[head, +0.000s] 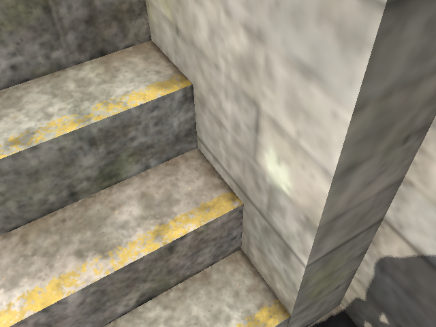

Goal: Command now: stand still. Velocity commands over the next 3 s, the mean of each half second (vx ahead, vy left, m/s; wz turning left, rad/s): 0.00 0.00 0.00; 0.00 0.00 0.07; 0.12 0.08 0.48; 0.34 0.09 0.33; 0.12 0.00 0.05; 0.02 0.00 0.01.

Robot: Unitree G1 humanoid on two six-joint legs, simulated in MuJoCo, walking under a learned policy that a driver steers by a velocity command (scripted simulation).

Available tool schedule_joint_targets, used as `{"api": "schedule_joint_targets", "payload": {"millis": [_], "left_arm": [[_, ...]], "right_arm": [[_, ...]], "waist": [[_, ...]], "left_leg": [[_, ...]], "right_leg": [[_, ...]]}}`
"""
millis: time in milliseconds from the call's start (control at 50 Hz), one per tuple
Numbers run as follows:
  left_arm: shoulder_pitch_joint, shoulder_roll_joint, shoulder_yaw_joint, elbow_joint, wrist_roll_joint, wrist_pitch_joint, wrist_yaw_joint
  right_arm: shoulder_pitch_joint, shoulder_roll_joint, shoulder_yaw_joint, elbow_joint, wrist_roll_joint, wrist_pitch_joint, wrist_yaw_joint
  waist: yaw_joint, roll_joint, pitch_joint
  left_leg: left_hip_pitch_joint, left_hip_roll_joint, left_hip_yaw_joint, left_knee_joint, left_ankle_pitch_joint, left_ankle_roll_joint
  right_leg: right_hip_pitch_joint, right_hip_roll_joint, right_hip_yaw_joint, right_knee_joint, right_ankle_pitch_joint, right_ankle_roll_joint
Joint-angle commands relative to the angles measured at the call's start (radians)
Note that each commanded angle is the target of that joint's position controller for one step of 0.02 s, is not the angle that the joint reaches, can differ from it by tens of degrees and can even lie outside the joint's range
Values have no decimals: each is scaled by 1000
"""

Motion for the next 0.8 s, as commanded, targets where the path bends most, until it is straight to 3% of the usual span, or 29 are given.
{"api": "schedule_joint_targets", "payload": {"millis": [20, 800], "left_arm": [[41, 121, 18, -23, -1, -9, 0], [96, 129, 16, -73, -5, -13, 6]], "right_arm": [[-3, -114, -22, -39, 0, -4, -6], [-7, -104, -22, -19, 2, 5, -5]], "waist": [[-3, -22, -15], [-4, -15, -9]], "left_leg": [[101, 37, -53, -40, 139, 41], [122, 45, -72, -37, 184, 46]], "right_leg": [[-101, -36, 44, -95, 124, 1], [-91, -40, 50, -113, 142, -11]]}}
Next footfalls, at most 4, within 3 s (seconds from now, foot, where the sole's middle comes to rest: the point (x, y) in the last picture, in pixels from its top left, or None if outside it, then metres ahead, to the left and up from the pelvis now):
1.60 right None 0.11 0.01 -0.78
1.96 left None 0.03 0.27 -0.78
2.32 right None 0.18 0.08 -0.78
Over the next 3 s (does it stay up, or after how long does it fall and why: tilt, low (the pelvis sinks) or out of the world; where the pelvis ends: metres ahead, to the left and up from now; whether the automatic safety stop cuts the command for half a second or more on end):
stays up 0.09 0.12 0.00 its command is cut before an obstacle from the start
